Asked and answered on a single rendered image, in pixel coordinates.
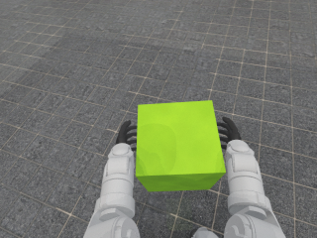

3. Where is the robot left hand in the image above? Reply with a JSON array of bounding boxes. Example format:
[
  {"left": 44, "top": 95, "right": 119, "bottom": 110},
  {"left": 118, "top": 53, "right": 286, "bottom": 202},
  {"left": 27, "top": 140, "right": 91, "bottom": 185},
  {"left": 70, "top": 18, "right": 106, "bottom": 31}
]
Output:
[{"left": 115, "top": 120, "right": 138, "bottom": 151}]

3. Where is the robot left forearm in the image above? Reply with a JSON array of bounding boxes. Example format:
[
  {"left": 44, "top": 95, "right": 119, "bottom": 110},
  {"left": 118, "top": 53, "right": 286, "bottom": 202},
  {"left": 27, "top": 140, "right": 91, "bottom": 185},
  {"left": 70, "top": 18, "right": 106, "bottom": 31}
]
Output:
[{"left": 86, "top": 143, "right": 136, "bottom": 231}]

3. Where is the robot right forearm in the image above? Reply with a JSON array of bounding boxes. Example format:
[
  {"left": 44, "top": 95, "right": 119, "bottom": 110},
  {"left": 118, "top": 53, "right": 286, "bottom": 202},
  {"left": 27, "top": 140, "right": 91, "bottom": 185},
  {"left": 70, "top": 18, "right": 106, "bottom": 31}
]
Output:
[{"left": 226, "top": 140, "right": 283, "bottom": 232}]

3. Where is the robot right hand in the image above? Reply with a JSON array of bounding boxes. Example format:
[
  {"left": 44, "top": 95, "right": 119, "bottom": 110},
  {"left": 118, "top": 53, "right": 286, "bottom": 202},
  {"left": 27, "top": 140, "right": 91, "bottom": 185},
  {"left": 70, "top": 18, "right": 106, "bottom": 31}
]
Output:
[{"left": 216, "top": 116, "right": 242, "bottom": 150}]

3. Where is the robot right upper arm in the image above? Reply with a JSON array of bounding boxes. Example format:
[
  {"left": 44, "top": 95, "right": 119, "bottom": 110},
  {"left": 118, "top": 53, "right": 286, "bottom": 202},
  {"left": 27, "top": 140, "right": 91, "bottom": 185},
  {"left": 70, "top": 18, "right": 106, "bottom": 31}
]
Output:
[{"left": 224, "top": 213, "right": 286, "bottom": 238}]

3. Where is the robot left upper arm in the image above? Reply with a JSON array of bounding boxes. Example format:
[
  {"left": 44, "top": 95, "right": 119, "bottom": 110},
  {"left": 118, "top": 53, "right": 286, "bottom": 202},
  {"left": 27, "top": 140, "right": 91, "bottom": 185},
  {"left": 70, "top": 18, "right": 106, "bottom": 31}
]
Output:
[{"left": 83, "top": 215, "right": 141, "bottom": 238}]

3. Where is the right robot shin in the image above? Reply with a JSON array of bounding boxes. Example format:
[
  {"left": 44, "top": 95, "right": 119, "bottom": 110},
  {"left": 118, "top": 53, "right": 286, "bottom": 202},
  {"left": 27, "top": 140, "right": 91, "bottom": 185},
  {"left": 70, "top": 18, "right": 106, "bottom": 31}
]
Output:
[{"left": 194, "top": 227, "right": 207, "bottom": 235}]

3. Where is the carton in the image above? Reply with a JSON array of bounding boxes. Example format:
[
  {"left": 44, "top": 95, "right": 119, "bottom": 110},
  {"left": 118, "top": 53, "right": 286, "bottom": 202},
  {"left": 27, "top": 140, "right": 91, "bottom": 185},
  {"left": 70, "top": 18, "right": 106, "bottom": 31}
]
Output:
[{"left": 136, "top": 100, "right": 226, "bottom": 192}]

